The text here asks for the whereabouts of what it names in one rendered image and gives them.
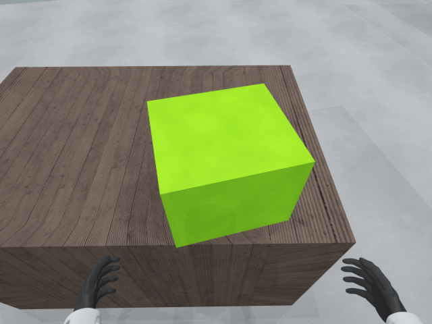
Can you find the robot left hand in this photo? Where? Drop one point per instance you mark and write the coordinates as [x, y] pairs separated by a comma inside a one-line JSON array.
[[89, 293]]

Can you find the left robot forearm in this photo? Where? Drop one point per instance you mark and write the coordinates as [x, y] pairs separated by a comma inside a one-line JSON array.
[[84, 316]]

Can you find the pedestal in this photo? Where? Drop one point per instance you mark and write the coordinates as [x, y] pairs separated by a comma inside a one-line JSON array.
[[78, 181]]

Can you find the robot right hand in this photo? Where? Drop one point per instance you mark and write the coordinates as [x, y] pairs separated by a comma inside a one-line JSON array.
[[378, 289]]

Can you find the carton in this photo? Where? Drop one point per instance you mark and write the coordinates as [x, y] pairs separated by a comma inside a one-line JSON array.
[[227, 161]]

